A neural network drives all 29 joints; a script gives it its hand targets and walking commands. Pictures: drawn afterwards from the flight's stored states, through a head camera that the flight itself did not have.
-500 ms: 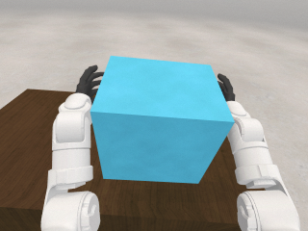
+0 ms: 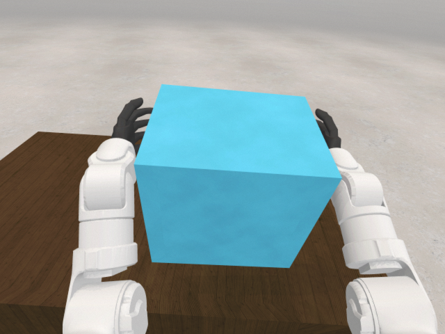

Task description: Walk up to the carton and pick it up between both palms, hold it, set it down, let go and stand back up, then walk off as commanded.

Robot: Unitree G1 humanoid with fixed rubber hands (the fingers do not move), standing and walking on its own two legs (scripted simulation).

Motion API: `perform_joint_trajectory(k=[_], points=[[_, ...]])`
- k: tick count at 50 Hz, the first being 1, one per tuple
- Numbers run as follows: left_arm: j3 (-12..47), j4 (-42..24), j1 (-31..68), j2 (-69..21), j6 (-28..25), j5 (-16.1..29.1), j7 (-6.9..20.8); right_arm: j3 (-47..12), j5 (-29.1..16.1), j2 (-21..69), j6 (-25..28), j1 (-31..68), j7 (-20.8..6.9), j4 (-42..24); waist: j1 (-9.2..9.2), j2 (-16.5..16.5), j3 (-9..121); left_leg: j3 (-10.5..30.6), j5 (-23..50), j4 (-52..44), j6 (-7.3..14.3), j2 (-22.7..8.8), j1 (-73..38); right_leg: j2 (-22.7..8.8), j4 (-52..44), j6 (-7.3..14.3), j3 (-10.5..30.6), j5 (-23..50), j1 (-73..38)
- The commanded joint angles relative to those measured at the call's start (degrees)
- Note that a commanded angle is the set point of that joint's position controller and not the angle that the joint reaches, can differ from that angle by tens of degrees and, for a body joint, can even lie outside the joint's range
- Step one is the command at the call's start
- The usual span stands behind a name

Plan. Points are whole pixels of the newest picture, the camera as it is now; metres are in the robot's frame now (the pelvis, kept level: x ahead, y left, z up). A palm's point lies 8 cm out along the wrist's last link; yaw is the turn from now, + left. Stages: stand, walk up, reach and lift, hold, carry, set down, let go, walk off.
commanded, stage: hold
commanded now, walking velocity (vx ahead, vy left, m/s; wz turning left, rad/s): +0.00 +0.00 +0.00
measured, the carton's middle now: (228, 179) +0.34 -0.02 +0.19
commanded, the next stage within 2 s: set down in 0.96 s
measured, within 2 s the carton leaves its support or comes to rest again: neither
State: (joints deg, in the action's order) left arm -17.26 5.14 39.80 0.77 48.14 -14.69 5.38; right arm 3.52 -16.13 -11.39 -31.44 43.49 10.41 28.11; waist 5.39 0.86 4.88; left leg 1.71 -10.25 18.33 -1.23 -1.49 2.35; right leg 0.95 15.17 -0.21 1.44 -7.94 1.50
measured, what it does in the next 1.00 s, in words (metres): stands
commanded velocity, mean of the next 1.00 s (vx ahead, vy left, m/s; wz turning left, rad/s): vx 0.00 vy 0.00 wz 0.00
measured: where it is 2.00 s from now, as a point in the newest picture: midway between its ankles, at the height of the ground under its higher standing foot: outside the picture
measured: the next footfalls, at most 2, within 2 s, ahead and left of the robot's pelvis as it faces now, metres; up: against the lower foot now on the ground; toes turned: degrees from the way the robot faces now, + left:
none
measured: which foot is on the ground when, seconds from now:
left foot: down 0.00-1.00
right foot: down 0.00-1.00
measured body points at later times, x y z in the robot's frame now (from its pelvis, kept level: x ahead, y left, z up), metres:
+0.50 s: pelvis -0.01 +0.00 +0.00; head -0.08 +0.01 +0.44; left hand +0.37 +0.15 +0.25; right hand +0.37 -0.19 +0.24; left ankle +0.00 +0.13 -0.75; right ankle +0.01 -0.12 -0.75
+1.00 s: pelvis +0.00 +0.00 +0.00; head -0.08 +0.01 +0.44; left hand +0.37 +0.15 +0.25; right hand +0.37 -0.19 +0.24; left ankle +0.00 +0.13 -0.75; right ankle +0.01 -0.12 -0.75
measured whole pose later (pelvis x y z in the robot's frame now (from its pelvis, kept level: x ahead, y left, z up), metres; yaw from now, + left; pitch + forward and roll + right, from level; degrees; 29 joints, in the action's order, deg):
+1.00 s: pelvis +0.00 +0.00 +0.00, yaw +0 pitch -6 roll -1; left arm -17.8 5.9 40.2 1.0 47.9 -14.8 5.7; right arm 3.4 -16.1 -11.1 -31.0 44.0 10.5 29.1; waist 5.4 1.0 4.7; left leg 1.7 -9.8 17.8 -1.1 -1.2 2.1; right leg 0.8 15.0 -0.3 1.4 -7.8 1.3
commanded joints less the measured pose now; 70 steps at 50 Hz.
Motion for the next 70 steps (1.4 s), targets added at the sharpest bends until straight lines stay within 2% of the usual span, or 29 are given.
perform_joint_trajectory(k=[1,6,8,11,15,17,18,20,22,24,25,26,27,30,32,34,36,40,43,44,46,48,50,52,56,63,67,69,70], points=[[21.2,-3.9,31.8,-24.1,-2.0,8.2,7.9,-18.5,-7.4,30.1,2.2,43.3,-9.0,-18.0,-0.38,0.7,15.3,-2.7,13.0,-2.3,1.2,3.7,-0.1,2.8,-0.2,-1.3,-1.7,13.4,-5.8],[20.1,-1.5,33.7,-22.5,-2.3,8.1,8.5,-17.9,-5.9,31.3,2.2,44.7,-8.6,-17.2,-0.75,2.1,14.4,-3.2,7.8,-3.0,2.3,3.8,0.8,2.1,-1.0,-1.3,-1.7,10.2,-4.9],[21.0,-3.6,34.6,-23.3,-2.6,8.7,8.5,-18.7,-6.6,32.0,2.7,45.4,-8.6,-19.1,-0.79,0.4,17.4,-3.3,9.3,-2.4,2.0,3.9,0.0,2.5,-0.5,-1.0,-1.8,11.1,-5.6],[24.3,-4.8,35.1,-25.5,-3.0,10.3,8.3,-17.8,-6.5,31.5,2.8,44.5,-8.2,-20.2,1.62,-0.3,19.5,-2.8,11.8,-1.7,0.8,3.8,-1.3,2.8,-0.2,-1.0,-2.0,13.4,-6.5],[22.3,-4.3,32.8,-24.2,-2.5,9.0,7.9,-18.4,-6.4,30.7,2.3,43.2,-8.4,-18.5,0.46,-0.7,16.3,-2.2,11.7,-2.2,1.1,3.6,-0.6,2.4,-0.5,-1.0,-1.8,11.9,-5.5],[21.8,-3.6,34.3,-24.0,-2.1,8.3,8.2,-17.0,-5.8,29.9,1.9,42.7,-8.5,-16.3,0.84,-2.0,14.7,-2.6,10.1,-2.9,1.0,3.5,0.0,2.6,-0.8,-0.6,-2.1,9.4,-5.3],[20.1,-1.8,33.5,-23.2,-2.0,7.4,8.3,-17.6,-6.2,29.9,1.8,44.1,-8.8,-16.1,-0.84,-0.9,13.9,-2.7,7.8,-3.3,1.5,3.4,0.7,2.5,-1.3,-0.5,-2.0,6.3,-4.3],[20.6,-2.0,33.4,-23.8,-1.7,7.8,8.4,-16.7,-5.8,29.2,2.0,43.4,-9.3,-15.5,0.03,-1.3,12.9,-2.6,9.3,-3.5,1.2,2.9,0.9,2.6,-0.8,-0.5,-2.0,7.5,-4.1],[19.7,-0.7,35.8,-22.5,-2.5,8.0,8.1,-18.1,-6.4,32.1,2.7,47.4,-9.2,-18.0,-1.88,0.7,15.8,-3.5,6.9,-2.8,2.1,3.9,1.4,2.7,-1.6,-0.4,-2.0,5.6,-5.0],[22.4,-2.6,36.6,-24.8,-3.0,9.3,7.8,-17.6,-6.5,31.6,2.8,45.5,-9.3,-16.9,0.35,-0.8,17.5,-2.9,9.3,-2.8,1.0,3.7,0.1,3.0,-0.9,-0.5,-2.1,7.9,-5.0],[21.3,-2.5,35.8,-24.2,-3.1,8.9,7.7,-18.7,-6.9,32.0,3.0,46.2,-9.4,-17.7,-0.91,0.2,17.6,-2.9,10.3,-2.6,1.5,3.6,0.1,3.1,-0.7,-0.5,-1.9,9.3,-5.6],[21.4,-1.0,35.0,-24.3,-3.0,9.1,7.9,-17.7,-6.5,31.4,2.8,45.7,-9.1,-17.2,0.16,0.4,17.1,-2.9,10.0,-2.2,1.3,3.9,-0.4,2.7,-1.3,-0.7,-1.9,9.8,-5.1],[20.7,-1.5,33.7,-24.2,-3.1,8.9,7.8,-19.0,-7.1,31.9,3.0,46.0,-9.1,-18.6,-0.87,0.7,18.6,-2.7,11.1,-2.0,1.7,4.1,-0.8,2.9,-1.1,-0.9,-1.7,10.5,-6.1],[22.1,-1.8,34.2,-24.9,-3.0,9.0,7.9,-16.9,-6.1,29.7,2.7,43.5,-9.1,-15.9,1.25,-1.5,16.1,-2.3,11.1,-2.6,0.7,3.2,-0.9,2.9,-0.9,-0.4,-2.0,9.8,-5.1],[24.0,-4.9,35.7,-26.0,-3.1,10.0,7.6,-18.0,-7.2,30.2,3.1,44.0,-9.3,-17.8,1.27,-2.2,19.0,-2.4,13.4,-2.0,0.1,3.2,-1.6,3.2,-0.1,-0.5,-2.1,11.7,-5.9],[22.7,-2.3,34.1,-24.7,-2.6,9.2,7.5,-17.8,-7.2,29.6,2.9,44.9,-9.2,-17.8,0.43,-1.8,16.8,-2.3,12.2,-1.9,0.5,3.5,-0.5,3.1,-0.9,-0.1,-2.0,10.4,-5.6],[20.9,-0.6,34.7,-24.1,-2.4,8.0,7.7,-16.8,-6.4,29.8,2.2,43.2,-9.5,-13.3,0.22,-1.9,13.0,-2.9,8.5,-3.0,0.8,3.6,0.6,2.9,-1.6,-0.2,-2.1,6.7,-4.3],[21.4,-1.0,35.5,-24.8,-2.8,8.8,7.8,-16.6,-5.8,30.4,2.7,45.4,-9.6,-15.3,0.52,-0.4,14.9,-2.7,8.6,-3.0,1.1,3.6,0.7,2.7,-1.3,-0.4,-2.1,7.6,-4.6],[22.7,-5.0,33.7,-25.4,-2.7,9.2,7.2,-18.8,-7.6,30.4,2.9,43.4,-9.5,-17.9,0.16,-1.6,18.6,-2.4,15.2,-2.0,0.2,3.3,-2.1,3.3,-0.1,-0.5,-2.1,13.5,-6.5],[22.5,-3.6,34.0,-25.3,-2.9,9.4,7.2,-19.0,-8.0,30.4,3.0,44.9,-9.3,-17.7,-0.51,-1.1,18.6,-2.3,14.5,-1.6,0.5,3.5,-1.6,3.2,-0.5,-0.5,-1.9,12.6,-6.4],[21.4,-3.5,33.1,-24.1,-2.3,8.3,7.6,-18.5,-7.4,29.5,2.7,43.5,-9.2,-17.4,0.05,-1.0,17.0,-2.4,14.4,-1.8,0.7,3.6,-1.8,3.1,-0.4,-0.7,-2.0,13.2,-6.1],[19.6,-2.0,33.4,-22.8,-2.0,7.1,8.0,-17.9,-6.8,29.6,2.6,44.4,-9.2,-16.1,-1.09,-0.5,14.0,-2.8,10.3,-2.7,1.4,3.6,0.0,2.6,-1.5,-0.5,-1.6,8.6,-5.3],[18.2,-4.4,32.6,-21.8,-3.6,8.3,7.6,-18.7,-8.7,31.4,3.8,46.3,-9.5,-16.1,-2.20,0.4,15.0,-2.7,13.5,-3.4,1.9,4.4,-2.4,3.3,-0.9,-1.5,-3.7,9.1,-8.2],[21.0,-6.9,33.8,-23.3,-4.4,9.3,7.2,-18.4,-8.8,30.7,5.4,47.0,-9.5,-17.2,-1.07,-0.9,17.3,-2.2,16.9,-2.3,0.9,4.1,-3.7,3.8,-0.3,-1.3,-4.3,11.3,-8.1],[19.8,-7.4,35.5,-21.6,-7.7,7.3,7.5,-15.7,-4.4,30.6,9.3,45.4,-9.9,-15.7,-0.80,-1.3,17.9,-2.6,15.9,-1.4,0.5,4.0,-6.5,3.1,-0.4,-1.1,-5.1,10.1,-7.2],[12.3,2.2,27.4,-18.6,-10.9,-0.3,10.9,-5.7,8.5,25.9,17.6,37.3,-12.8,-4.0,-1.51,-0.7,2.3,-4.7,3.8,-5.9,0.9,3.1,-3.6,0.8,-3.1,-1.0,-7.4,-2.1,-4.1],[13.1,0.7,25.3,-19.6,-13.2,-0.4,11.1,-5.7,10.5,25.5,22.1,33.9,-13.2,-3.1,-1.62,0.9,2.0,-5.6,8.0,-5.1,0.8,2.9,-4.5,0.8,-3.1,-1.1,-8.2,2.6,-7.2],[15.2,-1.1,25.8,-20.7,-14.7,1.5,10.2,-6.2,10.5,25.5,24.5,34.5,-13.1,-4.8,-1.02,1.4,4.8,-5.6,10.6,-4.3,0.4,2.7,-5.8,1.2,-2.6,-1.2,-9.1,4.9,-7.4],[17.5,-2.3,25.5,-21.7,-15.4,1.7,9.6,-5.8,10.9,24.8,25.8,34.3,-13.2,-4.5,0.02,-0.2,5.2,-5.3,12.4,-4.0,-0.2,2.5,-6.6,1.2,-2.1,-1.1,-9.5,6.7,-7.5]])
